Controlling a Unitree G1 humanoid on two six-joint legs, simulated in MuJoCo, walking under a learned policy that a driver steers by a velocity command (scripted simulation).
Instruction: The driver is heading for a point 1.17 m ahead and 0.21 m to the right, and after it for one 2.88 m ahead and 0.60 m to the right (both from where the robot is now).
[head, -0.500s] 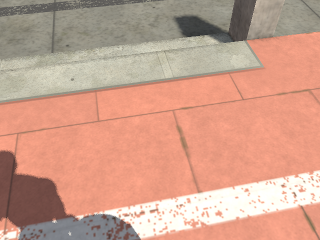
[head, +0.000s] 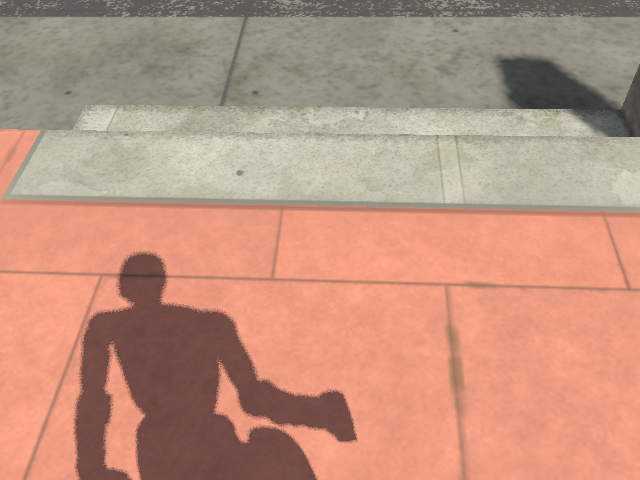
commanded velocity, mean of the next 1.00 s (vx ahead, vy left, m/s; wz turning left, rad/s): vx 0.50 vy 0.00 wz -0.21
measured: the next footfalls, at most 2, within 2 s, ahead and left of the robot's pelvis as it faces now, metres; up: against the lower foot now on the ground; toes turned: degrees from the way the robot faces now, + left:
left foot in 0.26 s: +0.28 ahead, +0.14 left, +0.00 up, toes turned +0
right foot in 0.78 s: +0.57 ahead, -0.11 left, +0.00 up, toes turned -11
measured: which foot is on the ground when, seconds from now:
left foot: up 0.00-0.24, down 0.26-0.78, up 0.80-1.00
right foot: down 0.00-0.26, up 0.28-0.76, down 0.78-1.00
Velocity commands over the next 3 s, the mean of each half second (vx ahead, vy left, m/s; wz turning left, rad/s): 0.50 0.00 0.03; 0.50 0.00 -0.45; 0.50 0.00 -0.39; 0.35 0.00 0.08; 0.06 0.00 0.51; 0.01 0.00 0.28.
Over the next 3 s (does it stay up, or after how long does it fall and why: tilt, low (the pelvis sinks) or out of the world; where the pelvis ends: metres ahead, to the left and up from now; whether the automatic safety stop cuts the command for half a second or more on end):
stays up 1.02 -0.24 0.00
